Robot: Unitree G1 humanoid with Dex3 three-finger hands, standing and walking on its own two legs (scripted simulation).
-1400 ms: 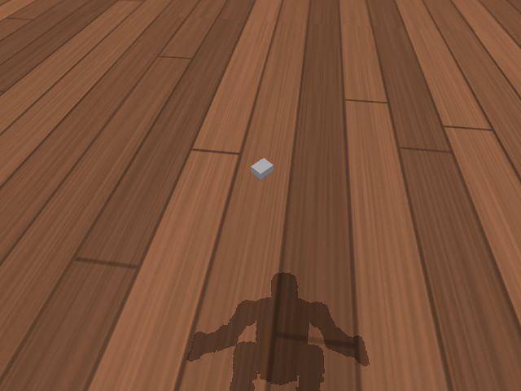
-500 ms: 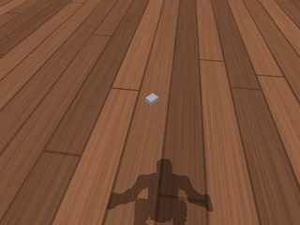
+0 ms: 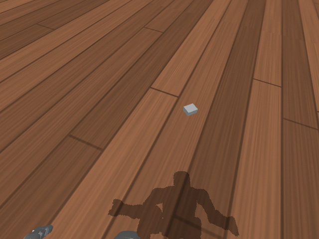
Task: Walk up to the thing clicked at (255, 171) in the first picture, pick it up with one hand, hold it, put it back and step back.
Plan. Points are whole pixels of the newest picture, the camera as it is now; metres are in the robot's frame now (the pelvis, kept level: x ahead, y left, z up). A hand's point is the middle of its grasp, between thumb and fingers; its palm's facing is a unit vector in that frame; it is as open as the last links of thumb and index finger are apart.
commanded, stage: walk up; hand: left
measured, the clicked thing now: (190, 109) +1.23 -0.18 -0.75
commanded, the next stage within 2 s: none
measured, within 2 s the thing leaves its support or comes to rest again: neither
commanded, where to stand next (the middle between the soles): +1.06 -0.62 m, yaw +33 degrees
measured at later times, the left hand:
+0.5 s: hand (99, 192) +0.25 +0.22 -0.16, palm faces +0.19 -0.92 -0.33, open 7.3 cm
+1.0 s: hand (148, 163) +0.39 +0.09 -0.18, palm faces +0.34 -0.89 -0.30, open 7.3 cm
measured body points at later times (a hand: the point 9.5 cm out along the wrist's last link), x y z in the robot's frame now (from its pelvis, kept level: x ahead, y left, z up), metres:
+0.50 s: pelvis +0.23 -0.08 -0.03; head +0.23 -0.06 +0.42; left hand +0.24 +0.27 -0.13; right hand +0.33 -0.41 -0.11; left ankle +0.10 +0.12 -0.73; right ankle +0.38 -0.22 -0.73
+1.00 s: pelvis +0.46 -0.17 -0.03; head +0.48 -0.13 +0.41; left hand +0.37 +0.13 -0.16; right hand +0.66 -0.45 -0.11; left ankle +0.50 -0.06 -0.74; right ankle +0.39 -0.24 -0.70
